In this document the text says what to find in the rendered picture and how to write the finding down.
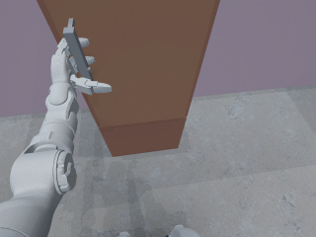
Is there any left robot shin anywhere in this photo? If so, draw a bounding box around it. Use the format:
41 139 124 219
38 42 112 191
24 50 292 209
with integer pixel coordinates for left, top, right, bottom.
119 231 130 236

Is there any left robot upper arm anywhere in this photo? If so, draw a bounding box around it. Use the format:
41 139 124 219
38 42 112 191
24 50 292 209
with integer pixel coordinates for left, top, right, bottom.
0 149 77 237

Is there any robot shin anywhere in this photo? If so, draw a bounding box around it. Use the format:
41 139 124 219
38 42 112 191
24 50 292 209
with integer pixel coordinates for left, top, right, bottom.
172 225 184 232
119 231 130 236

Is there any left robot hand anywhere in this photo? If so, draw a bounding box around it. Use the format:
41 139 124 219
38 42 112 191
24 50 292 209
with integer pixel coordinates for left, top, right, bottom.
50 38 113 95

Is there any left robot forearm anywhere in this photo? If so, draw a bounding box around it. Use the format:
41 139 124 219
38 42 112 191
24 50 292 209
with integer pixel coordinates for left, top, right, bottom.
10 82 79 194

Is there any cupboard door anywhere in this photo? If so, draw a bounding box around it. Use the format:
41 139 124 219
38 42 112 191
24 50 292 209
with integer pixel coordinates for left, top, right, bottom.
43 0 215 127

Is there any right robot shin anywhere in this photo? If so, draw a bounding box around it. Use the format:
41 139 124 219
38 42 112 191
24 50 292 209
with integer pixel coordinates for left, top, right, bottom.
172 225 184 232

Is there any handle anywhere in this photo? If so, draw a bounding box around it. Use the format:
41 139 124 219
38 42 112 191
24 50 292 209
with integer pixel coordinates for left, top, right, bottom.
63 18 94 81

